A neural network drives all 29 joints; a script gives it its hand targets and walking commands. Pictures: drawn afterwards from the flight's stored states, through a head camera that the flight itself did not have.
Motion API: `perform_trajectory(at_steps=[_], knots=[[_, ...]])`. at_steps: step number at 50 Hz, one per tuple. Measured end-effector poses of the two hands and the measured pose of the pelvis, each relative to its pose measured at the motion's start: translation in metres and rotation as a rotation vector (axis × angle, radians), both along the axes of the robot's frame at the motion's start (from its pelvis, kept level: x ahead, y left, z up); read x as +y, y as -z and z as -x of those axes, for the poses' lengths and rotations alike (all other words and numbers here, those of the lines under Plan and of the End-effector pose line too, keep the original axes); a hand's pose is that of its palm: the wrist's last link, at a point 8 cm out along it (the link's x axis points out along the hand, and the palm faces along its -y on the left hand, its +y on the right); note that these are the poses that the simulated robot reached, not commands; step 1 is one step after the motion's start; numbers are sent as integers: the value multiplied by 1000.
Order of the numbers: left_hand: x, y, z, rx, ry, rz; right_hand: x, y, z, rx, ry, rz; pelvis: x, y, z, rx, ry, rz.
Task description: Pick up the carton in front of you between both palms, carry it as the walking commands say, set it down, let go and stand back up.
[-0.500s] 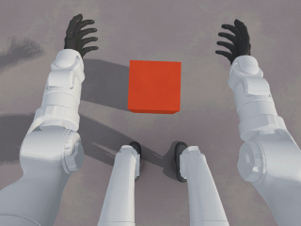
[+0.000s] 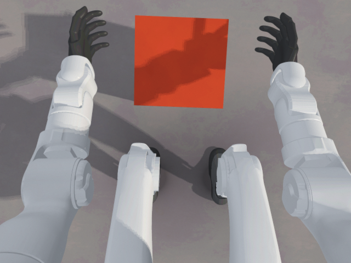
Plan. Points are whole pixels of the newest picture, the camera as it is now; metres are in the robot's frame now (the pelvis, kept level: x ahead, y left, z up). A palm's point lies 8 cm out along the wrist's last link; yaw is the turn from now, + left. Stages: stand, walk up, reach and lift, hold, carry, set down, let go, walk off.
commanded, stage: reach and lift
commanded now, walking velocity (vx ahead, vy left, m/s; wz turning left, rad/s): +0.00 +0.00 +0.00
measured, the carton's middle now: (179, 71) +0.48 +0.03 -0.36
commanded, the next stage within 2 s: none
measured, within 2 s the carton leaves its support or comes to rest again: leaves its support in 1.18 s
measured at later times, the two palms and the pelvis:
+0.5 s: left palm (110, 63) +0.49 +0.21 -0.30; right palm (256, 65) +0.49 -0.16 -0.29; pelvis -0.03 +0.00 -0.11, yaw +0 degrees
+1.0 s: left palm (122, 60) +0.49 +0.18 -0.29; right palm (241, 62) +0.50 -0.12 -0.29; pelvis -0.03 +0.00 -0.11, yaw +0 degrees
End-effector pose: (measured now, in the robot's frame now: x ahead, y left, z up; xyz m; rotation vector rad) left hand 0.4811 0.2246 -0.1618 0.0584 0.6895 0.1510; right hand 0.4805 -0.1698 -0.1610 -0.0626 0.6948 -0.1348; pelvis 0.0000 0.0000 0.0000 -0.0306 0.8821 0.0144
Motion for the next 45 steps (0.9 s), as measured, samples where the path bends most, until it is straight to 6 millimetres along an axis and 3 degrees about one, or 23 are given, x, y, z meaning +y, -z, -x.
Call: perform_trajectory(at_steps=[9, 21, 25, 31, 39, 45], knots=[[-4, 55, -2, 11, -6, 8, 5, 56, -2, 9, 6, -13, -2, 60, 24, -98, 5, -3], [-10, 134, -3, 59, -6, 3, 9, 131, -5, 61, -6, -5, -1, 108, 35, -207, 8, -7], [-12, 142, -7, 50, 2, 9, 5, 133, -12, 43, 4, -3, 0, 114, 31, -229, 9, -5], [-14, 133, -17, 20, 11, 16, 18, 128, -18, 29, -13, -15, 2, 116, 26, -217, 12, -1], [-19, 129, -11, 41, 17, 21, 24, 126, -12, 46, -15, -16, 2, 113, 24, -192, 4, -2], [-40, 132, -11, 36, 57, 43, 38, 125, -14, 36, -46, -35, 1, 110, 29, -193, 7, -4]])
